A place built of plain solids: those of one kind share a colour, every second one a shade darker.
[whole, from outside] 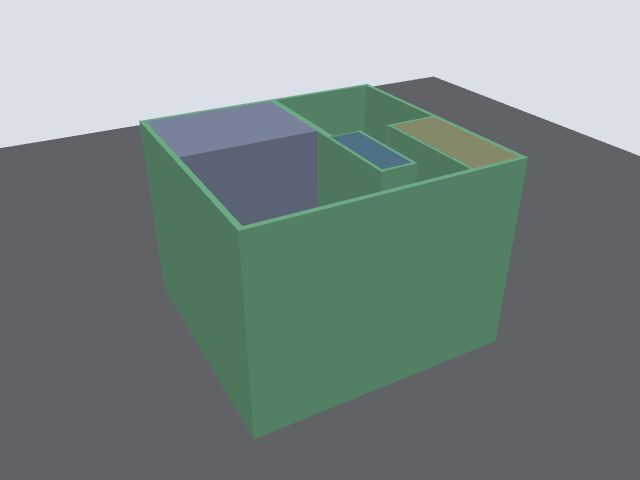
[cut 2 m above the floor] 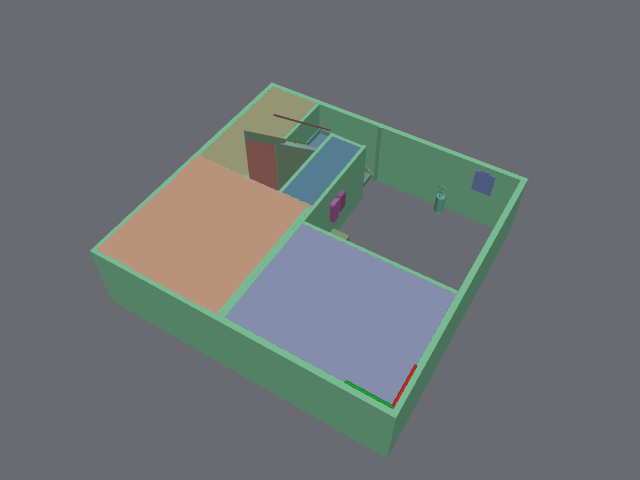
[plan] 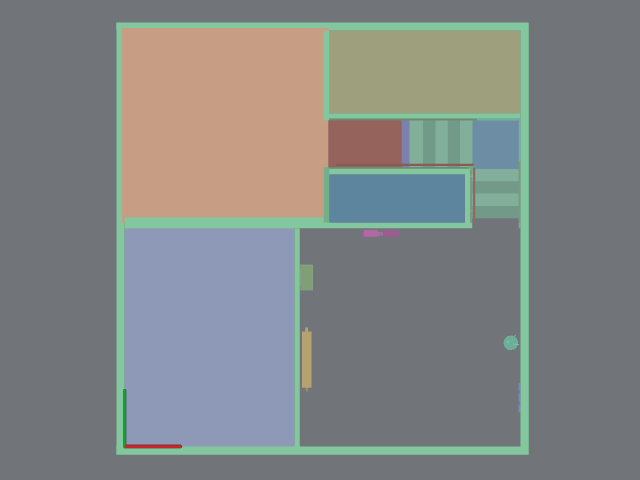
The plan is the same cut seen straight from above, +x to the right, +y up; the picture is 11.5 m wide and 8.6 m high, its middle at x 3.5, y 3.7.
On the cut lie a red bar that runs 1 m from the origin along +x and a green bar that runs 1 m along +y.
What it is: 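A lodging house's back stair, a dwelling of no particular year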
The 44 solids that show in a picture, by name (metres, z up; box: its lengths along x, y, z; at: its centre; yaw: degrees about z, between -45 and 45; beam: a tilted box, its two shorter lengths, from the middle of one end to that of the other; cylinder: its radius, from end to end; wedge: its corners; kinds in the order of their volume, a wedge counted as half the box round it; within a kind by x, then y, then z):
{
 "beside_lower_1": {"box": [3.04, 3.91, 5.86], "at": [1.52, 1.96, 2.88]},
 "upper_1": {"box": [3.72, 3.49, 3.41], "at": [1.81, 5.75, 1.66]},
 "wall_1": {"box": [0.15, 7.75, 5.86], "at": [-0.07, 3.73, 2.88]},
 "wall_2": {"box": [3.57, 0.1, 5.86], "at": [1.78, 4.06, 2.88]},
 "wall_3": {"box": [0.1, 3.91, 2.83], "at": [3.09, 1.96, 1.36]},
 "wall_4": {"box": [6.23, 0.1, 5.86], "at": [3.11, 3.96, 2.88]},
 "wall_5": {"box": [7.39, 0.15, 5.86], "at": [3.54, -0.07, 2.88]},
 "wall_6": {"box": [7.39, 0.15, 5.86], "at": [3.54, 7.53, 2.88]},
 "wall_7": {"box": [0.1, 1.0, 5.86], "at": [3.62, 4.51, 2.88]},
 "wall_8": {"box": [0.1, 1.61, 5.86], "at": [3.62, 6.64, 2.88]},
 "wall_9": {"box": [2.63, 0.1, 5.86], "at": [4.88, 4.93, 2.88]},
 "wall_10": {"box": [3.52, 0.1, 5.86], "at": [5.33, 5.92, 2.88]},
 "wall_11": {"box": [0.1, 1.07, 5.86], "at": [6.14, 4.44, 2.88]},
 "wall_12": {"box": [0.033, 0.1, 5.86], "at": [7.07, 3.96, 2.88]},
 "wall_13": {"box": [0.15, 7.75, 5.86], "at": [7.17, 3.73, 2.88]},
 "behind_box_1": {"box": [3.42, 1.48, 5.86], "at": [5.38, 6.71, 2.88]},
 "beside_box_1": {"box": [2.43, 0.87, 5.86], "at": [4.88, 4.44, 2.88]},
 "carriage_1": {"wedge": [[3.65, 5.0, -0.05], [3.65, 5.0, 3.26], [3.65, 5.84, -0.05], [3.65, 5.84, 3.26], [6.24, 5.0, -0.05], [6.24, 5.0, 0.94], [6.24, 5.84, -0.05], [6.24, 5.84, 0.94]]},
 "string_1": {"wedge": [[3.67, 4.98, -0.05], [3.67, 4.98, 3.52], [3.67, 5.01, -0.05], [3.67, 5.01, 3.52], [6.18, 4.98, -0.05], [6.18, 4.98, 1.27], [6.18, 5.01, -0.05], [6.18, 5.01, 1.27]]},
 "string_2": {"wedge": [[3.67, 5.84, -0.05], [3.67, 5.84, 3.52], [3.67, 5.87, -0.05], [3.67, 5.87, 3.52], [6.31, 5.84, -0.05], [6.31, 5.84, 1.15], [6.31, 5.87, -0.05], [6.31, 5.87, 1.15]]},
 "string_3": {"wedge": [[6.2, 4.01, -0.05], [6.2, 4.01, 0.16], [6.2, 4.96, -0.05], [6.2, 4.96, 1.01], [6.23, 4.01, -0.05], [6.23, 4.01, 0.16], [6.23, 4.96, -0.05], [6.23, 4.96, 1.01]]},
 "string_4": {"wedge": [[7.06, 4.01, -0.05], [7.06, 4.01, 0.16], [7.06, 5.11, -0.05], [7.06, 5.11, 1.15], [7.09, 4.01, -0.05], [7.09, 4.01, 0.16], [7.09, 5.11, -0.05], [7.09, 5.11, 1.15]]},
 "rail_1": {"wedge": [[3.78, 5.03, 4.21], [3.78, 5.03, 4.26], [3.78, 5.07, 4.21], [3.78, 5.07, 4.26], [6.25, 5.03, 1.99], [6.25, 5.03, 2.05], [6.25, 5.07, 1.99], [6.25, 5.07, 2.05]]},
 "rail_2": {"wedge": [[6.24, 4.07, 1.0], [6.24, 4.07, 1.05], [6.24, 4.99, 1.83], [6.24, 4.99, 1.88], [6.28, 4.07, 1.0], [6.28, 4.07, 1.05], [6.28, 4.99, 1.83], [6.28, 4.99, 1.88]]},
 "radiator_1": {"box": [0.17, 1.01, 0.66], "at": [3.26, 1.56, 0.42]},
 "tread_1": {"wedge": [[5.08, 5.0, 1.88], [5.08, 5.0, 1.98], [5.08, 5.85, 1.88], [5.08, 5.85, 1.98], [5.35, 5.0, 1.88], [5.35, 5.0, 1.98], [5.35, 5.85, 1.88], [5.35, 5.85, 1.98]]},
 "tread_2": {"wedge": [[5.3, 5.0, 1.68], [5.3, 5.0, 1.78], [5.3, 5.85, 1.68], [5.3, 5.85, 1.78], [5.57, 5.0, 1.68], [5.57, 5.0, 1.78], [5.57, 5.85, 1.68], [5.57, 5.85, 1.78]]},
 "tread_3": {"wedge": [[5.52, 5.0, 1.48], [5.52, 5.0, 1.58], [5.52, 5.85, 1.48], [5.52, 5.85, 1.58], [5.79, 5.0, 1.48], [5.79, 5.0, 1.58], [5.79, 5.85, 1.48], [5.79, 5.85, 1.58]]},
 "tread_4": {"wedge": [[5.74, 5.0, 1.28], [5.74, 5.0, 1.38], [5.74, 5.85, 1.28], [5.74, 5.85, 1.38], [6.01, 5.0, 1.28], [6.01, 5.0, 1.38], [6.01, 5.85, 1.28], [6.01, 5.85, 1.38]]},
 "tread_5": {"wedge": [[5.96, 5.0, 1.08], [5.96, 5.0, 1.18], [5.96, 5.85, 1.08], [5.96, 5.85, 1.18], [6.23, 5.0, 1.08], [6.23, 5.0, 1.18], [6.23, 5.85, 1.08], [6.23, 5.85, 1.18]]},
 "tread_6": {"wedge": [[6.21, 4.09, 0.09], [6.21, 4.09, 0.19], [6.21, 4.36, 0.09], [6.21, 4.36, 0.19], [7.07, 4.09, 0.09], [7.07, 4.09, 0.19], [7.07, 4.36, 0.09], [7.07, 4.36, 0.19]]},
 "tread_7": {"wedge": [[6.21, 4.31, 0.29], [6.21, 4.31, 0.39], [6.21, 4.58, 0.29], [6.21, 4.58, 0.39], [7.07, 4.31, 0.29], [7.07, 4.31, 0.39], [7.07, 4.58, 0.29], [7.07, 4.58, 0.39]]},
 "tread_8": {"wedge": [[6.21, 4.53, 0.49], [6.21, 4.53, 0.59], [6.21, 4.8, 0.49], [6.21, 4.8, 0.59], [7.07, 4.53, 0.49], [7.07, 4.53, 0.59], [7.07, 4.8, 0.49], [7.07, 4.8, 0.59]]},
 "tread_9": {"wedge": [[6.21, 4.75, 0.69], [6.21, 4.75, 0.79], [6.21, 5.02, 0.69], [6.21, 5.02, 0.79], [7.07, 4.75, 0.69], [7.07, 4.75, 0.79], [7.07, 5.02, 0.69], [7.07, 5.02, 0.79]]},
 "string_turn_1": {"box": [0.75, 0.033, 1.2], "at": [6.68, 5.86, 0.55]},
 "string_turn_2": {"box": [0.033, 0.76, 1.2], "at": [7.07, 5.49, 0.55]},
 "longcase_clock_1": {"box": [0.22, 0.44, 0.52], "at": [3.25, 3.03, 1.66]},
 "coat_pegs_1": {"box": [0.07, 0.07, 0.54], "at": [4.28, 3.81, 1.26]},
 "coat_pegs_2": {"box": [0.25, 0.12, 0.67], "at": [4.41, 3.82, 1.22]},
 "coat_pegs_3": {"box": [0.25, 0.12, 0.55], "at": [4.75, 3.82, 1.28]},
 "landing_1": {"wedge": [[6.18, 4.97, 0.89], [6.18, 4.97, 0.98], [6.18, 5.85, 0.89], [6.18, 5.85, 0.98], [7.07, 4.97, 0.89], [7.07, 4.97, 0.98], [7.07, 5.85, 0.89], [7.07, 5.85, 0.98]]},
 "stick_bin_1": {"cylinder": 0.12, "from": [6.92, 1.86, 0.02], "to": [6.92, 1.86, 0.58]},
 "riser_1": {"wedge": [[4.85, 5.0, 2.06], [4.85, 5.0, 2.08], [4.85, 5.85, 2.06], [4.85, 5.85, 2.08], [5.11, 5.0, 1.95], [5.11, 5.0, 2.08], [5.11, 5.85, 1.95], [5.11, 5.85, 2.08]]},
 "wall_mirror_1": {"box": [0.034, 0.53, 0.68], "at": [7.07, 0.88, 1.47]}
}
